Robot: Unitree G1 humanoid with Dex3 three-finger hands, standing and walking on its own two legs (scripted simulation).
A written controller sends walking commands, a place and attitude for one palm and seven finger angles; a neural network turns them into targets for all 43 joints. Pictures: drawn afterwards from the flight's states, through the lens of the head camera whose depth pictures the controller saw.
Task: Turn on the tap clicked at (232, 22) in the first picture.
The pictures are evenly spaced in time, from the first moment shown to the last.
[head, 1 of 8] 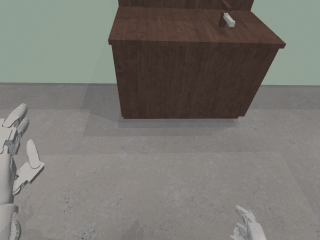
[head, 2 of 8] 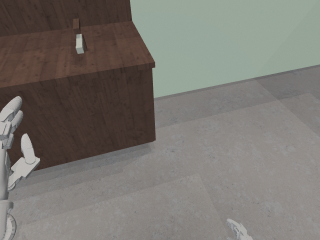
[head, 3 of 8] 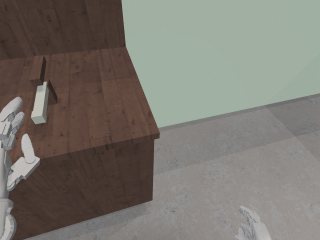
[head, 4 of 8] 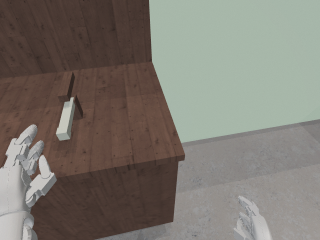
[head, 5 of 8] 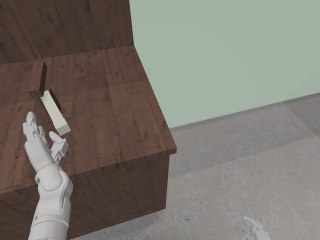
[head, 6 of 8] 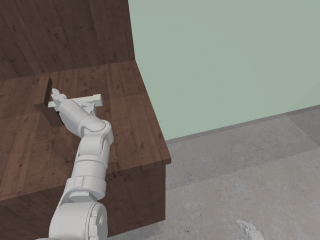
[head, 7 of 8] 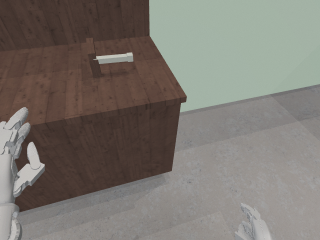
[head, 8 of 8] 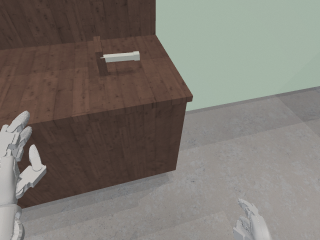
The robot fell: no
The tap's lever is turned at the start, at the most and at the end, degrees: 0 86 86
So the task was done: yes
